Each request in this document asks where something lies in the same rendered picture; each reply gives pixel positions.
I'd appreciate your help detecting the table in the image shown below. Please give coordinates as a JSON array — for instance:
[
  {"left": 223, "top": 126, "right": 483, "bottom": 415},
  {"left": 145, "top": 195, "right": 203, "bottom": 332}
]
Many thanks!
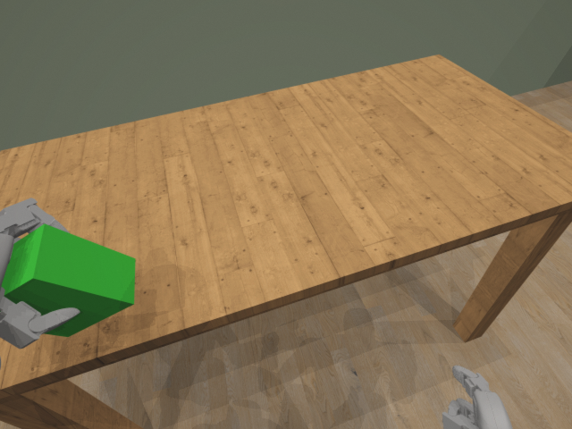
[{"left": 0, "top": 55, "right": 572, "bottom": 429}]

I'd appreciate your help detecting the sponge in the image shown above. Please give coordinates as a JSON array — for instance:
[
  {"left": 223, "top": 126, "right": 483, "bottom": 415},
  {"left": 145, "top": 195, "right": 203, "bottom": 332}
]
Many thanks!
[{"left": 0, "top": 224, "right": 136, "bottom": 337}]

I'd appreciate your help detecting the left robot hand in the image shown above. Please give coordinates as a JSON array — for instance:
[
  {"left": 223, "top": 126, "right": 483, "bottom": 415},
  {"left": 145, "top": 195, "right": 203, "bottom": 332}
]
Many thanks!
[{"left": 0, "top": 198, "right": 80, "bottom": 349}]

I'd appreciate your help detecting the right robot hand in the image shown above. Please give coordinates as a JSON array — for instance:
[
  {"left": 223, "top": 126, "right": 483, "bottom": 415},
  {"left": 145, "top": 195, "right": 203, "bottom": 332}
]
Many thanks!
[{"left": 442, "top": 366, "right": 513, "bottom": 429}]

